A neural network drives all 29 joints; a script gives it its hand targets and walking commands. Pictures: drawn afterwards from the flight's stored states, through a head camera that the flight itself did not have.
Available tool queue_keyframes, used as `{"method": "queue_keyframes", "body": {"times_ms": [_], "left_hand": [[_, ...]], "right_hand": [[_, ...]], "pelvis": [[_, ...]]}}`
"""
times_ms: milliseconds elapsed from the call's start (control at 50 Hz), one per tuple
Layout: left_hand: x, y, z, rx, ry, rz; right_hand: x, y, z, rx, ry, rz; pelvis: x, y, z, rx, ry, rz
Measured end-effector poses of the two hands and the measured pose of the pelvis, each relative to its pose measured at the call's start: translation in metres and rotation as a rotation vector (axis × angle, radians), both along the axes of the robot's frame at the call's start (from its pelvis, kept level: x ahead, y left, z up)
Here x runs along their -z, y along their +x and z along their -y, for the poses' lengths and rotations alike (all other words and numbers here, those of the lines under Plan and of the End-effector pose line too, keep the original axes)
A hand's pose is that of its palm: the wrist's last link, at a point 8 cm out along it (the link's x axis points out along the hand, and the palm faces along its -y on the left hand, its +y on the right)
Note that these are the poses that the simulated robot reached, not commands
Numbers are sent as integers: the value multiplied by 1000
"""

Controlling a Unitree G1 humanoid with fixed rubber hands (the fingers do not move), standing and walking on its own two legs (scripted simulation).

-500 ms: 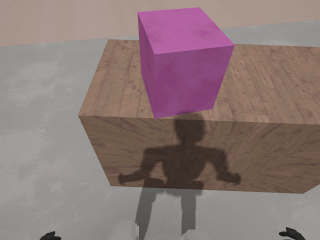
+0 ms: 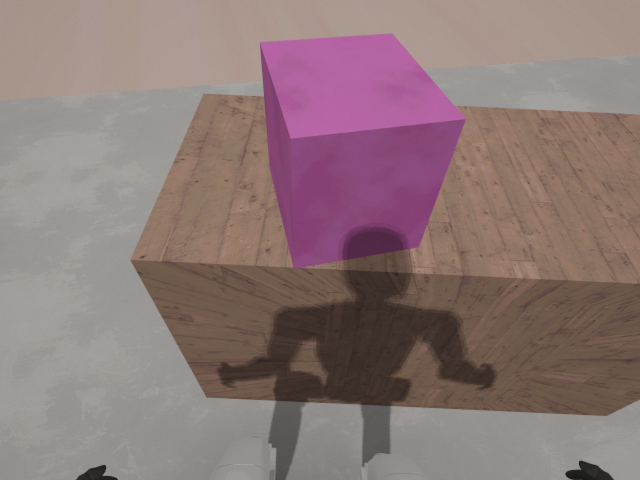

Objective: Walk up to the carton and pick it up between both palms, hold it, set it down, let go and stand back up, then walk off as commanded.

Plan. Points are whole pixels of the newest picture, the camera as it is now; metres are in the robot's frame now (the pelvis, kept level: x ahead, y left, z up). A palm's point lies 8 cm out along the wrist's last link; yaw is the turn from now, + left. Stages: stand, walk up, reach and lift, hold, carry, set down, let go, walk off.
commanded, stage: walk up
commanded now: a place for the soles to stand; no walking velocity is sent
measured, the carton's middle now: (343, 150) +0.58 -0.02 +0.08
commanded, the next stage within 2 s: none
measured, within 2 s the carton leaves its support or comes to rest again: neither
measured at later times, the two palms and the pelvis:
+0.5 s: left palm (110, 465) +0.15 +0.27 -0.10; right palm (639, 467) +0.15 -0.39 -0.06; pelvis +0.08 -0.04 +0.00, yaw +0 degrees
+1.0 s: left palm (137, 426) +0.20 +0.25 -0.10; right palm (623, 416) +0.21 -0.40 -0.07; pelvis +0.12 -0.06 +0.00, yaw +0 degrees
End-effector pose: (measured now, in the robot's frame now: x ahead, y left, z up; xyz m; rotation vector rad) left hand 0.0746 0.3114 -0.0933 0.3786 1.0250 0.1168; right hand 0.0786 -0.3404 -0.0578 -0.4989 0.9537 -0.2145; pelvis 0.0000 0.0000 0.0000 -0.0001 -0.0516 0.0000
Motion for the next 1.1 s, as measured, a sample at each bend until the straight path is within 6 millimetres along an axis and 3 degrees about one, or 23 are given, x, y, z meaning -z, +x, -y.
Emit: {"method": "queue_keyframes", "body": {"times_ms": [120,200,320,420,520,640,740,940,1100], "left_hand": [[3,15,-11,-7,3,-23],[7,32,-10,2,-9,-33],[9,53,4,13,-16,-28],[11,69,30,20,-3,-31],[2,76,37,-5,22,-31],[-1,88,30,-13,44,-48],[5,102,26,-10,34,-65],[9,119,55,-9,26,-39],[1,126,49,-10,57,-43]], "right_hand": [[2,23,-11,-10,0,7],[-2,20,-13,16,-5,6],[-9,31,7,29,-30,-5],[0,45,38,31,-31,-25],[7,78,46,6,-9,-30],[12,108,37,-8,10,-15],[12,110,26,12,15,-13],[11,120,59,27,-8,-28],[16,139,51,20,20,-11]], "pelvis": [[2,17,-10,-1,-17,-16],[1,29,-12,15,-10,-2],[-1,48,4,18,8,6],[5,64,31,20,30,-7],[4,80,44,-6,9,-21],[4,96,40,-10,0,-32],[4,107,34,1,-4,-24],[7,121,60,1,17,-14],[5,129,58,2,6,-25]]}}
